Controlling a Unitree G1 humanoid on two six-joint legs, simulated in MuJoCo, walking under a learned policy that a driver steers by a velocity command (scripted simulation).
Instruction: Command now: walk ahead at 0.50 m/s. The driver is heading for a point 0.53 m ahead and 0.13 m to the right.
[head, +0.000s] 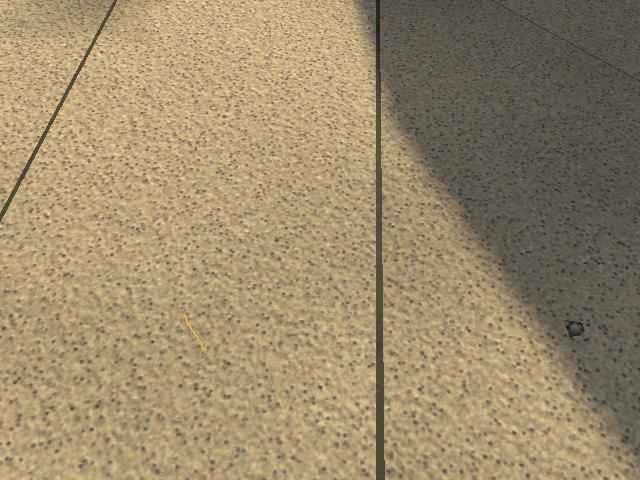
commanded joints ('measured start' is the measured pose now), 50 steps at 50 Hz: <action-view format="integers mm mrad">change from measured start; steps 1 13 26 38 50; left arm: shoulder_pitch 26 -284 -19 67 117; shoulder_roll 49 45 78 126 27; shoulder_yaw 14 3 27 36 12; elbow -56 -160 -60 35 78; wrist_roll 10 0 21 5 20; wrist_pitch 11 -15 -29 21 111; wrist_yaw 7 -34 -21 21 57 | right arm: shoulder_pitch -21 127 41 -185 -233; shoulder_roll -135 -194 -97 -93 -95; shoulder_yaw -33 -49 -21 -12 -6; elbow -46 68 20 -36 25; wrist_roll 4 26 14 -5 -28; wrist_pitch -28 11 16 -2 52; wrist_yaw -4 -29 -33 -1 -29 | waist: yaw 36 -52 -3 38 66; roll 109 112 -51 -46 201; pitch -33 42 -37 -44 -118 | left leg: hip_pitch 86 282 -353 -195 -106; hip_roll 279 303 198 91 243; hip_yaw -260 -150 -118 -76 -228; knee -244 -175 703 118 -146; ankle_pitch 170 193 -95 203 -16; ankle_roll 199 120 -48 -37 126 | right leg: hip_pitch -116 -103 336 479 276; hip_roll -64 8 -147 -123 27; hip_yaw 38 -6 209 31 -5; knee -79 -583 -964 -788 -343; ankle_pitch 91 310 245 667 -92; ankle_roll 24 -13 -222 -137 69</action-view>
